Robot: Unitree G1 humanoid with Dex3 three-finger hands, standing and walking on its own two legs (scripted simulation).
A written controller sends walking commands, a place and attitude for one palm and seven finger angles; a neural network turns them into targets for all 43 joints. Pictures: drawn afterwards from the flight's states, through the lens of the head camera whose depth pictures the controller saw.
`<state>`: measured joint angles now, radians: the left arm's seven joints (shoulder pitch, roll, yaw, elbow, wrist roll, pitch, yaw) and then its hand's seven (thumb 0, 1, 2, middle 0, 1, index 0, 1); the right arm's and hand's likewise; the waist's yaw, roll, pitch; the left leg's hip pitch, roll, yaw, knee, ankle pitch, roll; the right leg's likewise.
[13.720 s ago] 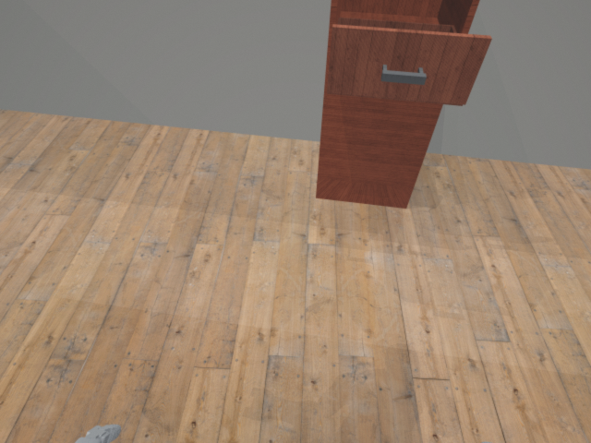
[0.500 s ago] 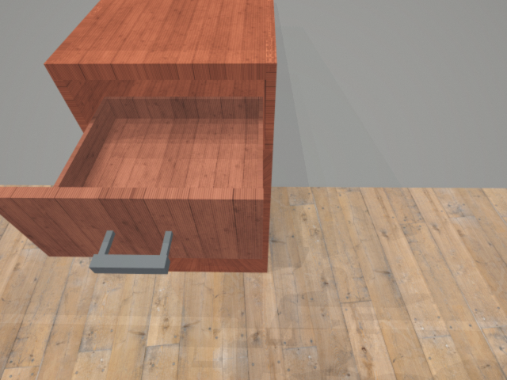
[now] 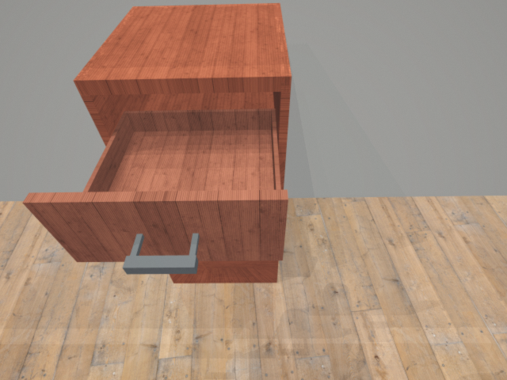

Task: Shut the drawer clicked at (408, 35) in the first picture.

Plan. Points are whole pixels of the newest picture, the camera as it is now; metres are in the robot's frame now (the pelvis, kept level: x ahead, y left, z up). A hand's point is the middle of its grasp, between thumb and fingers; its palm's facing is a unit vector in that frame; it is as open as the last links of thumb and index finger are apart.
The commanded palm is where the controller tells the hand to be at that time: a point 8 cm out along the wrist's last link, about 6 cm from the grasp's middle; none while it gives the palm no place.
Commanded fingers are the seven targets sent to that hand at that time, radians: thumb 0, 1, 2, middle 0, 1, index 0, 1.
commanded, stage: come to a stop and stand still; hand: left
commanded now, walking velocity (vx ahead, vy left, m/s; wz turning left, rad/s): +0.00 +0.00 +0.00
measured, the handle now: (164, 252) +0.30 +0.17 +0.04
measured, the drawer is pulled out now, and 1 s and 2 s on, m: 0.29 0.29 0.29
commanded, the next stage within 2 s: look again from close up in 1.08 s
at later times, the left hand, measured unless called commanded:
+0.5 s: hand out of the picture +0.05 +0.15 -0.17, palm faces +0.00 -0.98 -0.21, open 7.3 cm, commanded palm none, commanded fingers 0.00 0.90 0.90 -0.20 -0.30 -0.20 -0.30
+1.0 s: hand out of the picture +0.07 +0.13 -0.16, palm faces +0.01 -0.97 -0.23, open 7.3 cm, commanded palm none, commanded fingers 0.00 0.90 0.90 -0.20 -0.30 -0.20 -0.30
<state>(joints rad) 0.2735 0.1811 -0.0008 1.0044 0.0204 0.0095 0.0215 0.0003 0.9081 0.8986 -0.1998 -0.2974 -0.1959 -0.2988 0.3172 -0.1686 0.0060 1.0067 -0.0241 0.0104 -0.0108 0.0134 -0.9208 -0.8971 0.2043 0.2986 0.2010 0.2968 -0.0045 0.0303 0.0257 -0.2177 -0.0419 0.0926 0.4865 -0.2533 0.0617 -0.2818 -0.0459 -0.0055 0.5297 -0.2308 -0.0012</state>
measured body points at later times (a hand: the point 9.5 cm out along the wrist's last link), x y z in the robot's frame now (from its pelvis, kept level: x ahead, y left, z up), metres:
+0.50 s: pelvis +0.04 -0.03 +0.00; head +0.06 -0.04 +0.45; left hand +0.05 +0.20 -0.15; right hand +0.06 -0.25 -0.16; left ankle +0.01 +0.08 -0.74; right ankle +0.04 -0.13 -0.74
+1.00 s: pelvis +0.05 -0.05 +0.01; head +0.07 -0.07 +0.46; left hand +0.07 +0.18 -0.15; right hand +0.05 -0.27 -0.16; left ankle +0.01 +0.08 -0.74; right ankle +0.04 -0.13 -0.74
